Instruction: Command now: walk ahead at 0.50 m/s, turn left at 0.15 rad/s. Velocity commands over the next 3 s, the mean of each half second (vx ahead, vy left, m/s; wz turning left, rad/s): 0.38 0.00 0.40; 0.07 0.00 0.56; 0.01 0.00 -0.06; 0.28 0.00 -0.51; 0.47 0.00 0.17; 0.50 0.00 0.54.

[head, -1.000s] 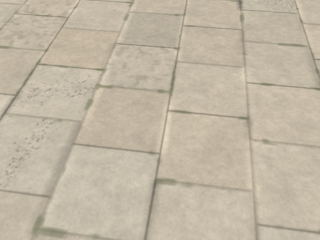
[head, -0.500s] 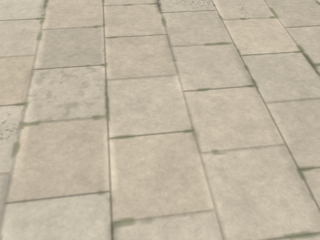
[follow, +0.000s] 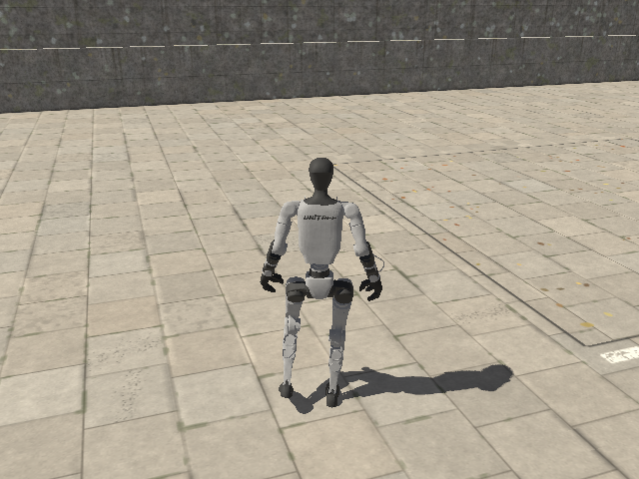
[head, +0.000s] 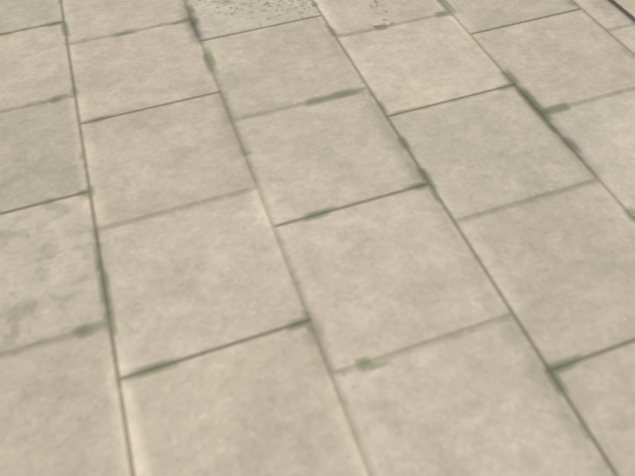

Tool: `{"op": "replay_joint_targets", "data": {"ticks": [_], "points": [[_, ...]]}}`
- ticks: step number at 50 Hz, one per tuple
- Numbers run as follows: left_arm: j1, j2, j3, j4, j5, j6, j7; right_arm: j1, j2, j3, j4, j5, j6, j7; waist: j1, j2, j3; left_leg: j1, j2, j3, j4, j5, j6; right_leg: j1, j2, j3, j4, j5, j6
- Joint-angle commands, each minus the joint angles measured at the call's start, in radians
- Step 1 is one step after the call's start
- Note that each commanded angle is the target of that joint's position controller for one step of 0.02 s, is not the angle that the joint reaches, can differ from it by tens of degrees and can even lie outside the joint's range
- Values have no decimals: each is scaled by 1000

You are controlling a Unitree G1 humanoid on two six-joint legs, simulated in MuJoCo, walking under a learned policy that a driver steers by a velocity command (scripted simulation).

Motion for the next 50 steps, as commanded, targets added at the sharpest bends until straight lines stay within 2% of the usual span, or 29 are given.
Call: {"op": "replay_joint_targets", "data": {"ticks": [1,4,7,11,12,13,15,16,17,18,19,20,21,22,23,25,29,31,34,38,40,41,42,43,44,45,46,47,50], "points": [[-17,116,37,-31,7,-46,4,74,-74,-26,-29,-4,23,-7,-19,-74,-65,-68,46,-65,-43,102,-22,64,-302,204,-291,214,-160],[0,119,39,0,13,-48,18,4,-60,-25,-49,-9,20,-5,2,-73,-26,-141,25,-80,-202,285,-35,102,-265,84,-308,269,-121],[6,135,39,17,8,-46,28,-79,-35,-15,-69,-12,7,14,37,-69,-7,-111,4,-21,-398,448,-25,131,-246,-3,-322,273,-81],[83,164,49,65,-5,-23,36,-200,-14,-2,-128,-13,3,39,92,-50,36,-188,-10,22,-529,424,7,292,-306,-34,-290,337,-75],[81,169,50,70,-7,-11,39,-220,-16,-3,-147,-19,3,47,91,-49,48,-208,-20,41,-556,385,16,330,-315,-46,-250,429,-70],[76,177,52,71,-10,3,46,-230,-19,-5,-163,-25,1,56,85,-57,42,-202,-38,71,-573,339,25,356,-321,-58,-200,552,-62],[55,205,58,61,-15,26,65,-177,-47,-20,-175,-31,2,69,43,-108,-31,-95,-106,133,-576,246,52,389,-317,-79,-55,891,-32],[41,215,60,52,-17,35,74,-91,-75,-36,-161,-30,4,69,-3,-130,-89,7,-146,152,-575,214,71,382,-306,-87,63,997,-14],[21,211,58,43,-21,40,79,38,-124,-61,-136,-28,5,61,-76,-121,-160,185,-177,142,-633,270,103,322,-277,-97,243,964,14],[20,186,46,29,-18,31,79,148,-187,-85,-121,-30,10,40,-141,-40,-234,434,-114,28,-704,545,154,148,-214,-108,513,683,71],[161,44,5,0,43,12,58,121,-288,-95,-137,-42,19,19,-9,251,-355,818,166,-351,-560,1119,325,-257,-35,-64,887,-454,145],[173,127,4,9,18,-10,37,142,-251,-83,-181,-55,14,24,-68,145,-604,942,285,-659,-656,994,472,-358,19,185,1082,-545,156],[52,191,22,-12,-22,-12,32,83,-202,-76,-197,-47,19,27,-103,30,-515,858,229,-521,-705,890,416,-398,-48,229,1057,-446,137],[-11,177,16,-41,-22,-10,39,18,-161,-67,-197,-23,23,22,-72,-31,-355,711,174,-423,-734,780,363,-443,-84,202,970,-366,131],[-32,167,16,-38,-7,0,52,-28,-133,-58,-204,-11,29,16,-38,-79,-246,558,135,-367,-772,731,330,-431,-110,186,902,-323,140],[-1,169,22,-40,0,28,61,-75,-133,-56,-216,-33,41,7,23,-29,-176,344,86,-314,-835,691,311,-312,-120,182,804,-274,153],[20,118,6,-25,8,44,76,-82,-165,-70,-205,-35,53,-12,38,19,-212,254,37,-238,-814,797,284,-245,-92,155,580,-195,198],[-6,119,6,-27,5,53,77,-90,-173,-74,-206,-26,71,-26,31,41,-242,246,15,-242,-802,679,253,-217,-80,163,507,-117,206],[-70,121,9,-44,-3,60,71,-104,-168,-73,-215,-23,95,-37,12,80,-221,220,-10,-292,-808,397,214,-190,-61,175,400,-67,201],[-102,131,18,-60,-8,40,58,-96,-156,-71,-219,-24,106,-35,-4,137,-192,278,-3,-398,-756,345,193,-148,-39,191,221,-105,172],[-44,137,30,-42,-9,25,52,-120,-138,-66,-228,-11,111,-37,35,140,-185,280,-38,-417,-690,330,147,-26,-52,176,-19,36,137],[-24,187,45,-42,3,23,56,-87,-101,-55,-231,-15,111,-37,20,70,-202,213,-87,-376,-597,157,100,88,-183,266,-71,118,88],[-80,276,63,-63,26,36,63,-6,-58,-44,-236,-26,107,-34,-59,-213,-176,28,-246,-188,-398,-221,32,178,-398,494,-81,383,-43],[-35,243,62,-51,45,41,60,-20,-135,-65,-246,-35,95,-31,-19,-314,-181,-79,-242,-113,-164,-367,-21,162,-511,652,-108,467,-181],[-54,193,48,-65,36,40,61,-11,-191,-85,-226,-28,95,-29,-16,-220,-171,-91,-194,-124,-32,-306,-43,152,-482,575,-90,438,-186],[-86,155,40,-69,23,44,64,-12,-193,-92,-202,-18,107,-32,-21,-161,-148,-97,-177,-109,16,-239,-62,138,-408,455,-72,389,-138],[-108,139,35,-74,10,48,67,-11,-173,-90,-191,-17,121,-38,-22,-145,-134,-107,-166,-95,49,-189,-79,138,-359,380,-66,345,-103],[-116,136,32,-73,3,53,71,-17,-146,-83,-194,-16,131,-37,-17,-152,-121,-111,-160,-79,68,-151,-93,129,-340,331,-69,361,-99],[-75,144,36,-53,11,69,77,-79,-77,-59,-223,-12,130,-35,18,-199,-127,-70,-157,-21,-68,-118,-110,157,-299,246,-84,387,-116]]}}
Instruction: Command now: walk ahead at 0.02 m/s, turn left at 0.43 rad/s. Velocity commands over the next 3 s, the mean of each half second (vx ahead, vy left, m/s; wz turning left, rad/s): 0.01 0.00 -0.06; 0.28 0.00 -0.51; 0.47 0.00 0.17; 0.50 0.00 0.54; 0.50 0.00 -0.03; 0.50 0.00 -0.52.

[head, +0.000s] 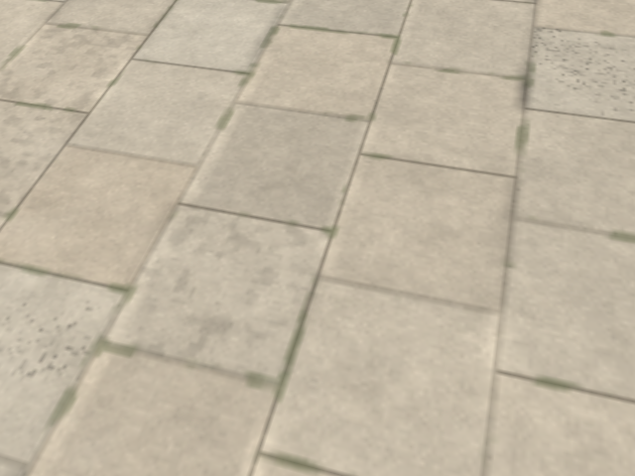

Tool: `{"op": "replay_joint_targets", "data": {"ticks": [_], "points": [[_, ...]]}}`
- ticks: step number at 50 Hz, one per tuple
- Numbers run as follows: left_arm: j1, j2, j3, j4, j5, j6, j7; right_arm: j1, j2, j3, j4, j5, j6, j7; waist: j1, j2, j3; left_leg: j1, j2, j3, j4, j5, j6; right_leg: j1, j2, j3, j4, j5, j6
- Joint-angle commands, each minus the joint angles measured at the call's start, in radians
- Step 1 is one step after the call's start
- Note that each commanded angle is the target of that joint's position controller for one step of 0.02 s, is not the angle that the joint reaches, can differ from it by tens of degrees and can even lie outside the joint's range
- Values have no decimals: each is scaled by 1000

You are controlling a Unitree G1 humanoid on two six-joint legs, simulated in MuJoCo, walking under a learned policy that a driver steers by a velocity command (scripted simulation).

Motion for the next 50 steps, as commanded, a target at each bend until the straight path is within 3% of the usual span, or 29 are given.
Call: {"op": "replay_joint_targets", "data": {"ticks": [1,5,7,8,9,10,11,12,13,14,15,18,20,21,23,25,26,28,29,30,31,32,33,34,35,37,40,45,50], "points": [[-2,154,41,-49,0,3,9,-18,-21,-2,-82,0,-9,-1,9,-220,-116,-40,30,34,-86,7,-25,205,-210,158,-116,430,-208],[-13,188,53,-36,-15,10,-4,-31,-8,11,-84,-8,-13,12,23,-255,-144,132,56,79,-340,3,-3,186,-238,145,-104,434,-224],[-7,168,42,-17,-27,9,-14,-7,6,15,-63,-13,-13,16,13,-245,-136,231,56,87,-522,70,18,155,-224,161,-86,381,-216],[-21,148,31,-10,-35,8,-20,33,25,18,-36,-18,-16,18,-15,-229,-124,325,49,100,-691,190,39,111,-201,151,-69,342,-193],[8,121,19,9,-42,2,-26,57,23,19,-19,-23,-18,20,-27,-204,-113,441,48,94,-843,316,65,48,-175,143,-64,269,-146],[50,102,9,20,-25,-11,-37,74,-33,11,-22,-31,-19,12,-10,-130,-144,584,144,-9,-816,440,95,-45,-138,127,-33,135,-69],[86,61,-4,13,4,-26,-51,41,-116,-3,-34,-47,-15,1,44,93,-156,582,301,-130,-757,596,174,-110,-47,39,34,-106,7],[30,92,2,6,-6,-24,-43,-13,-57,8,-31,-57,-23,8,21,139,-137,382,327,-124,-784,430,246,-9,-42,18,29,-174,42],[-9,138,14,5,-12,-17,-38,-59,-37,13,-41,-56,-33,13,15,104,-76,352,272,-87,-802,310,228,-5,-29,9,51,-96,55],[-35,147,20,2,-15,-12,-30,-47,-56,3,-30,-53,-41,9,-2,124,-56,364,243,-69,-802,252,201,-46,-9,-4,78,-44,55],[-27,156,25,5,-18,-2,-22,-34,-74,-3,-25,-47,-47,4,-11,148,-35,360,254,-69,-811,252,198,-73,-5,-3,103,-34,54],[12,145,34,-1,-30,12,-22,-12,-69,-8,-20,-35,-52,-13,-19,177,-22,359,344,-98,-793,438,259,-136,-3,-11,285,-199,39],[2,133,42,-15,-36,23,-30,-5,-67,-10,-21,-32,-57,-22,-37,146,-27,408,430,-138,-783,624,325,-236,-30,18,477,-384,39],[8,122,42,-17,-39,30,-33,-20,-68,-12,-19,-27,-59,-22,-29,109,-29,425,436,-122,-776,669,332,-255,-44,26,493,-394,43],[23,108,39,-18,-38,41,-40,-71,-78,-19,-22,-19,-56,-19,-16,77,-49,421,412,-55,-755,719,313,-205,-52,2,437,-331,52],[35,110,40,-26,-41,47,-51,-99,-87,-25,-19,-13,-47,-15,-12,88,-77,414,390,3,-723,737,290,-125,-36,-37,345,-255,49],[48,114,43,-30,-42,48,-58,-102,-89,-26,-14,-7,-43,-14,-5,91,-89,413,381,27,-696,723,273,-85,-22,-58,277,-203,41],[120,115,51,-12,-44,50,-62,-86,-88,-27,4,10,-40,-10,25,65,-122,330,348,89,-631,395,214,83,38,-114,96,-58,-7],[185,151,70,10,-44,47,-53,-47,-41,-17,20,3,-45,-3,35,-44,-124,205,285,161,-480,123,158,216,38,-41,9,-58,-51],[255,294,104,1,-51,34,-34,-70,46,13,-23,-49,-53,7,33,-372,-105,-113,141,254,-85,-220,49,362,-238,408,-97,-22,-188],[279,307,92,-32,-12,-4,-55,-170,9,7,-69,-24,-76,8,95,-324,-131,-279,46,53,47,-251,55,329,-361,757,-260,-274,-360],[239,250,75,-38,-3,-31,-60,-209,-49,-10,-67,11,-95,14,82,-206,-49,-332,96,4,73,-158,83,308,-355,719,-299,-426,-340],[199,214,64,-38,-18,-43,-53,-200,-73,-19,-52,14,-109,18,54,-161,0,-335,123,0,37,-48,106,276,-315,645,-299,-476,-288],[168,196,55,-46,-30,-44,-42,-177,-73,-22,-25,-3,-117,15,36,-123,16,-318,142,1,-5,45,106,264,-274,572,-291,-436,-248],[151,194,50,-50,-32,-43,-32,-162,-69,-24,-14,-18,-125,14,22,-131,20,-278,150,0,-62,130,97,246,-233,507,-300,-368,-223],[174,185,46,-54,-22,-49,-19,-148,-49,-23,5,-19,-140,22,18,-138,2,-231,130,18,-127,260,77,255,-185,425,-317,-217,-206],[226,184,48,-41,-28,-57,-10,-166,-25,-18,14,-22,-150,24,28,-119,-9,-231,109,23,-259,366,45,292,-160,356,-313,-45,-201],[267,190,54,-13,-36,-48,-3,-252,-6,-6,-2,-12,-164,36,60,-166,21,-178,86,16,-479,461,4,249,-134,330,-295,5,-193],[317,183,54,24,-43,-38,0,-345,4,12,-29,-8,-192,65,101,-164,46,-128,76,39,-607,476,23,267,-153,347,-242,82,-200]]}}
Over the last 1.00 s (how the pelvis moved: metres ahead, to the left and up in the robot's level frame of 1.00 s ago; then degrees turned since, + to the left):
0.37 0.03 0.00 34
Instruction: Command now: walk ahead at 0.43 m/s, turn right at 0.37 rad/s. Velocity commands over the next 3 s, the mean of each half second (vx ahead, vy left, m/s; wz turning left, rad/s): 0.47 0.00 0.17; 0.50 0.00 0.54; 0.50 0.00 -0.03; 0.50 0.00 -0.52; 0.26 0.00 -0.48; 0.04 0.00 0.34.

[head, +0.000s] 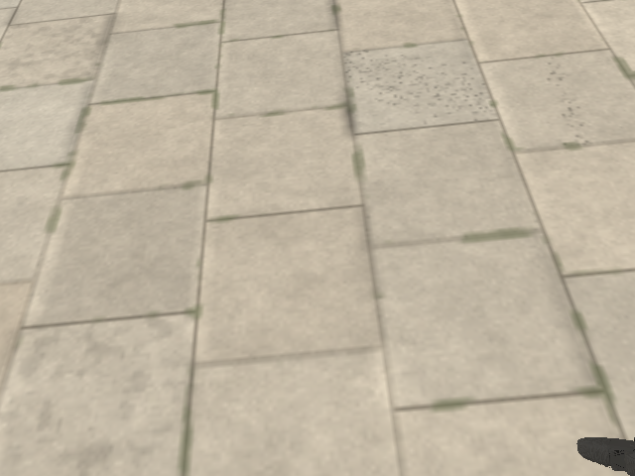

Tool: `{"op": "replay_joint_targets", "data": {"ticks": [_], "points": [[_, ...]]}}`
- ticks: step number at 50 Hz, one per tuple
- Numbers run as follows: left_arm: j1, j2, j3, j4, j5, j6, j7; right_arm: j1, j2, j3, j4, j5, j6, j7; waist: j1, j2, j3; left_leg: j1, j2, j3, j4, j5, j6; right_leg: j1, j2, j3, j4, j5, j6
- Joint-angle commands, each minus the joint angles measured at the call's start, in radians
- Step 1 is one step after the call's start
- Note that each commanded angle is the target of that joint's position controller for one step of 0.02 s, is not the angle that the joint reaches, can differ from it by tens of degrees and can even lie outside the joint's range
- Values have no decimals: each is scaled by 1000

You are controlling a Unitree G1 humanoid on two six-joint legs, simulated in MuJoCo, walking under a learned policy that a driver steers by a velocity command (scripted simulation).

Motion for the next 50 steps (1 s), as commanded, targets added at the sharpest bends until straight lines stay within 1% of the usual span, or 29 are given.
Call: {"op": "replay_joint_targets", "data": {"ticks": [1,4,5,6,7,8,9,10,11,12,13,14,16,20,23,25,27,29,30,31,32,33,34,35,36,38,40,46,50], "points": [[45,168,46,-24,-1,-4,6,-192,-55,3,-112,3,-40,20,37,-167,74,-39,-16,44,-69,16,18,-7,-245,164,-54,217,-118],[36,179,50,-14,2,1,4,-139,-85,-4,-101,8,-45,25,8,-207,67,48,-29,89,-95,-60,76,40,-276,144,-9,443,-95],[25,183,51,-15,3,3,4,-84,-107,-14,-88,7,-45,20,-25,-217,29,128,-56,119,-109,-91,106,60,-262,115,63,653,-81],[15,174,46,-16,6,5,3,32,-138,-30,-57,4,-43,13,-85,-201,-57,287,-79,143,-135,-70,146,60,-220,60,209,852,-58],[0,155,34,-28,17,4,4,205,-170,-39,-26,-3,-41,8,-167,-173,-197,569,6,44,-95,-62,213,-65,-188,33,424,816,-30],[91,73,8,-43,32,-6,1,363,-257,-58,-1,-14,-35,8,-157,77,-376,954,245,-372,-84,-164,369,-399,-46,-25,807,360,44],[97,75,1,-51,15,-24,-2,393,-204,-43,38,8,-34,23,-146,248,-382,1024,346,-733,-285,-357,437,-628,38,-20,997,-228,75],[-17,158,19,-72,-7,-42,-9,314,-146,-25,27,28,-30,22,-157,139,-190,888,315,-655,-318,-467,390,-737,-39,-5,1049,-184,62],[-118,163,16,-93,-13,-59,-16,255,-125,-16,8,15,-19,16,-151,51,-84,742,271,-516,-333,-414,359,-736,-83,-33,1018,-108,51],[-173,149,15,-104,4,-72,-21,222,-108,-8,2,1,-11,13,-126,-16,-9,614,224,-427,-358,-306,346,-719,-111,-54,944,-56,52],[-176,146,20,-107,24,-77,-23,206,-95,-2,-6,-8,-10,8,-98,-11,0,549,189,-373,-374,-222,334,-673,-139,-56,872,-12,58],[-163,132,18,-107,31,-77,-27,198,-93,0,-11,-10,-8,4,-77,13,-2,510,161,-342,-391,-164,335,-636,-146,-64,827,6,69],[-154,102,11,-111,40,-72,-28,205,-99,-1,-7,4,-6,-7,-60,43,-4,451,140,-283,-409,-73,347,-608,-146,-93,730,10,100],[-324,55,-13,-164,41,-74,-29,248,-148,-17,9,17,3,-27,-105,30,33,325,76,-174,-411,-11,306,-521,-104,-131,414,235,144],[-420,61,-11,-186,24,-83,-38,322,-159,-20,29,25,18,-36,-142,35,18,319,76,-194,-374,-42,275,-423,-56,-125,275,385,155],[-435,87,0,-194,16,-85,-41,346,-153,-19,35,31,26,-40,-136,42,7,379,99,-249,-323,-83,253,-396,-54,-93,219,368,143],[-417,115,14,-194,11,-89,-41,343,-155,-23,31,27,34,-42,-111,60,-2,431,122,-300,-257,-75,231,-357,-59,-84,194,290,116],[-276,156,40,-164,17,-95,-32,325,-125,-13,18,19,39,-38,-28,56,-75,406,64,-277,-88,12,188,-139,-79,-98,136,247,60],[-123,210,57,-152,32,-94,-23,319,-67,9,-7,-1,37,-32,39,-24,-221,301,7,-213,177,-101,155,104,-234,39,162,185,-8],[-40,287,74,-122,43,-78,-24,465,20,36,-30,19,27,-32,-12,-327,-363,-23,-130,-78,509,-565,94,418,-472,462,105,46,-167],[-35,213,63,-113,27,-72,-33,474,-71,23,-18,40,26,-35,-6,-320,-332,-165,-53,-85,671,-597,84,387,-503,627,36,-158,-186],[-86,140,44,-124,25,-69,-30,370,-137,4,-23,40,32,-37,16,-198,-188,-199,-13,-82,715,-499,79,266,-449,466,17,-150,-142],[-138,116,34,-123,30,-65,-30,304,-139,1,-36,27,37,-38,4,-128,-105,-174,21,-51,698,-421,71,145,-401,314,6,-14,-113],[-173,95,27,-114,33,-63,-32,266,-129,-2,-49,15,39,-35,-15,-118,-48,-152,44,-46,655,-377,66,51,-359,219,-20,95,-102],[-194,84,22,-106,39,-64,-31,258,-112,-4,-57,17,45,-28,-38,-142,-17,-116,68,-42,623,-348,65,-15,-329,140,-48,157,-92],[-203,86,28,-90,32,-73,-32,254,-66,5,-67,23,59,-20,-55,-155,2,-83,81,-15,577,-324,61,-77,-312,45,-97,227,-98],[-200,112,38,-70,25,-81,-32,215,-45,12,-91,14,67,-16,-59,-131,21,-106,92,-9,504,-284,51,-90,-326,-17,-131,296,-117],[-185,173,55,-25,18,-69,-23,62,-31,27,-133,12,51,19,-18,-90,45,-52,78,53,178,-3,65,-59,-301,-223,-149,382,-84],[-134,210,67,10,-3,-51,-22,-33,-49,23,-182,15,52,37,-3,-90,70,-38,55,98,69,-51,108,41,-334,-283,-108,452,-53]]}}
Over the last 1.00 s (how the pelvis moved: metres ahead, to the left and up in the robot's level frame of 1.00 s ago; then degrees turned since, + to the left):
0.11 -0.05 0.01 -22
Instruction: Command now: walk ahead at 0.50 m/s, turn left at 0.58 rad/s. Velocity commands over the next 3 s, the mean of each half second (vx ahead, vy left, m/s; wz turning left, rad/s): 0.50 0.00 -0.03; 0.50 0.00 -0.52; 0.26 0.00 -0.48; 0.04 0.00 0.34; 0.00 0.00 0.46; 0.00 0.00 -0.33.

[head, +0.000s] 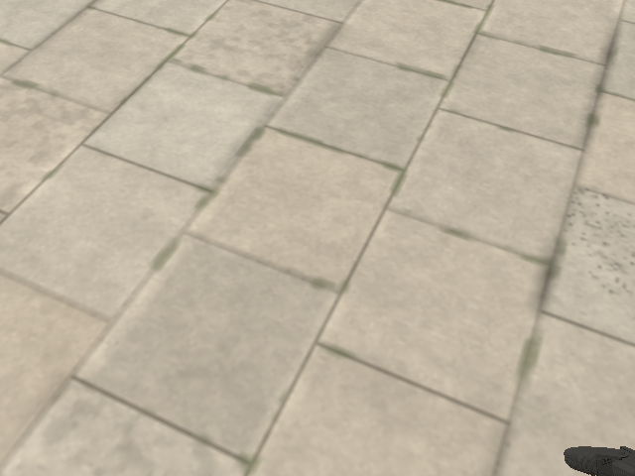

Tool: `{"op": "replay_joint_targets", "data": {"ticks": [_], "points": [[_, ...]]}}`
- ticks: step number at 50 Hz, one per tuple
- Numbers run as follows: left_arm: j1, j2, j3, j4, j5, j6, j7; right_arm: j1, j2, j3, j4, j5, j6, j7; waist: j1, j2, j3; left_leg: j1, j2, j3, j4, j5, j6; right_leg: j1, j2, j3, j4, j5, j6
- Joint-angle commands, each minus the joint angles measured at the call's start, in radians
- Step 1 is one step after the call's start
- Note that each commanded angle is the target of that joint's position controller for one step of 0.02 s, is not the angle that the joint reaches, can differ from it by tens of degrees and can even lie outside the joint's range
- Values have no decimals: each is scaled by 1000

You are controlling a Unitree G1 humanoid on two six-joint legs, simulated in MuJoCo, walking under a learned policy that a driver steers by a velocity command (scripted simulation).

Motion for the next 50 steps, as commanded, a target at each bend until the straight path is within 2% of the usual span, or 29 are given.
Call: {"op": "replay_joint_targets", "data": {"ticks": [1,3,4,5,6,7,8,9,10,12,14,17,21,25,28,30,31,32,33,34,35,36,37,38,39,42,44,47,50], "points": [[-43,189,46,-54,-16,0,5,-78,-62,-15,-103,-1,-11,15,-42,-99,20,45,-28,48,-62,-55,43,-1,-284,63,-10,561,-138],[-26,214,51,-45,-26,14,10,-2,-96,-36,-98,-10,-5,12,-102,-119,-54,218,-100,97,-84,-151,90,7,-282,33,162,881,-121],[-22,201,41,-37,-27,19,11,146,-129,-60,-60,-8,-3,2,-191,-96,-130,444,-139,103,-147,-97,125,-63,-258,8,335,929,-102],[-6,158,18,-42,-6,14,12,317,-187,-86,-15,-6,4,-17,-268,-39,-220,751,-71,-20,-148,-58,162,-277,-221,1,586,696,-69],[116,16,-33,-84,24,-1,-5,323,-303,-96,-11,-8,-2,-28,-155,229,-345,1072,244,-575,-219,-209,335,-692,-46,40,981,-223,-3],[46,109,-16,-60,-11,-23,-13,356,-222,-73,-33,-9,-12,-27,-236,107,-469,1063,317,-767,-349,-309,365,-749,-24,258,1117,-307,-12],[-67,162,2,-97,-51,-29,-17,315,-183,-57,-14,-20,-25,-21,-245,64,-303,947,282,-587,-370,-240,311,-824,-62,265,1135,-230,-24],[-102,143,-5,-109,-46,-32,-12,258,-162,-50,-2,-18,-34,-21,-204,26,-202,802,241,-446,-381,-152,273,-810,-109,255,1063,-139,-31],[-114,135,-4,-101,-23,-29,-6,200,-125,-40,3,-23,-40,-21,-168,11,-143,683,203,-351,-401,-71,247,-771,-139,254,999,-76,-27],[-40,118,-1,-71,-20,1,-7,145,-84,-29,6,-36,-59,-18,-108,41,-116,547,166,-236,-474,-1,232,-650,-164,277,953,6,-16],[-21,81,-5,-58,-20,27,-3,134,-86,-33,31,-34,-81,-18,-87,17,-83,493,161,-146,-528,57,233,-642,-160,286,912,52,2],[-83,61,-6,-76,-15,36,1,150,-93,-38,68,-44,-91,-31,-99,0,-28,506,139,-27,-562,119,206,-724,-143,315,792,201,22],[-176,30,-18,-101,-11,24,-20,158,-109,-38,93,-38,-88,-44,-136,-1,5,540,109,99,-584,126,158,-704,-119,257,551,413,12],[-296,10,-31,-161,-9,22,-46,235,-136,-48,141,-25,-65,-51,-189,-21,51,681,161,138,-558,180,150,-766,-107,207,419,392,-20],[-332,19,-28,-206,-9,22,-68,246,-157,-55,156,-14,-36,-58,-181,-5,45,788,192,165,-468,373,134,-778,-76,153,377,262,-58],[-279,50,-11,-216,-9,30,-73,226,-186,-62,149,-11,-21,-70,-133,41,-22,811,191,193,-332,714,109,-658,-11,92,385,157,-98],[-195,81,6,-203,-9,35,-71,216,-197,-65,144,-11,-12,-76,-81,55,-79,799,182,205,-202,835,96,-545,28,71,389,117,-123],[-49,129,34,-172,-11,37,-61,197,-197,-62,139,-7,-8,-82,5,40,-155,713,151,226,-3,815,68,-327,64,76,326,162,-161],[102,207,66,-144,-12,47,-40,209,-166,-47,123,-19,-18,-85,70,-57,-249,479,104,225,291,509,27,-21,-38,266,289,190,-220],[72,297,77,-153,-17,40,-34,321,-14,0,75,-48,-50,-62,-62,-303,-334,8,-123,125,643,-508,-39,325,-298,839,221,63,-422],[107,208,53,-172,-11,29,-35,213,-100,-11,69,-16,-91,-43,23,-180,-433,-105,-126,-89,734,-555,-23,382,-339,1007,95,-16,-441],[66,165,41,-169,-3,20,-34,114,-142,-22,33,20,-112,-33,31,-135,-282,-169,-74,-98,697,-459,0,278,-309,850,68,50,-385],[2,144,35,-176,-7,16,-33,97,-128,-16,27,10,-123,-37,-19,-48,-190,-140,-30,-90,601,-378,8,129,-264,732,66,148,-350],[-61,115,25,-189,-7,17,-31,96,-131,-21,37,-16,-122,-43,-59,-24,-127,-85,-3,-79,512,-341,-3,-2,-225,643,54,263,-328],[-94,96,17,-207,7,16,-26,118,-137,-27,40,-26,-112,-43,-92,-48,-111,-16,15,-84,477,-310,-15,-90,-200,595,31,343,-326],[-109,116,22,-207,2,13,-12,141,-102,-21,42,-39,-80,-46,-124,-64,-82,44,15,-50,348,-266,-70,-234,-164,511,-9,456,-328],[-90,144,30,-196,-1,16,1,69,-74,-8,19,-41,-72,-49,-105,-78,-54,59,-4,-29,198,-155,-98,-301,-123,450,-14,450,-303],[-48,155,34,-178,-8,29,13,-48,-49,5,-3,-35,-78,-41,-52,-113,-52,150,-58,-16,-46,66,-105,-343,-70,412,13,333,-243],[2,157,36,-156,-15,38,15,-106,-77,-4,-22,-17,-88,-30,-29,-131,-58,188,-83,-45,-150,104,-93,-291,-101,490,57,237,-220]]}}
Over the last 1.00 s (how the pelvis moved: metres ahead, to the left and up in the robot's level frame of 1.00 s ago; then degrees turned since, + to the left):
0.55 0.08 -0.01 26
